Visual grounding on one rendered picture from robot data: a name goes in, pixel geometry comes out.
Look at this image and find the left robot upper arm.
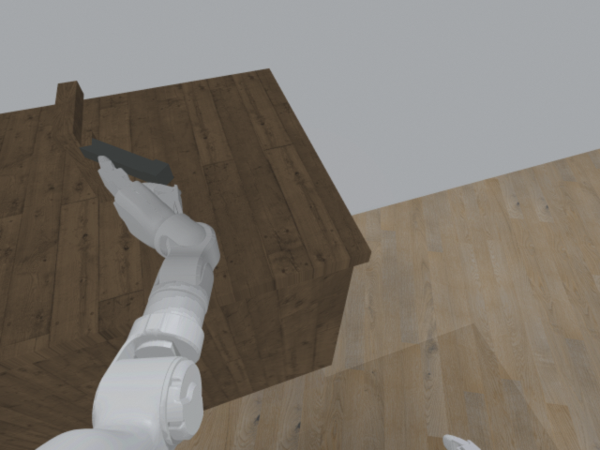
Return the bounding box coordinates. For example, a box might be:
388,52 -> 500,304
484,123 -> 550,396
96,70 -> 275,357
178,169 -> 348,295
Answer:
36,356 -> 203,450

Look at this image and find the counter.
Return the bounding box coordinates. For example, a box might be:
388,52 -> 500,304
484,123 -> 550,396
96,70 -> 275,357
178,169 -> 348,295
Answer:
0,68 -> 371,450

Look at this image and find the tap lever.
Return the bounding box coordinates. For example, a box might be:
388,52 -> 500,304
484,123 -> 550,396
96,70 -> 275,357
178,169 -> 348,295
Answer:
79,138 -> 173,186

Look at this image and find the robot left forearm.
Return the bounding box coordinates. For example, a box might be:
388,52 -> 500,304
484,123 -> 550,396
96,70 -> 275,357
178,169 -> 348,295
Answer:
92,213 -> 220,427

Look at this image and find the robot left hand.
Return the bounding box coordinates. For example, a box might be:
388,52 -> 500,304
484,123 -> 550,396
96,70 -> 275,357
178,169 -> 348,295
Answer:
97,156 -> 183,248

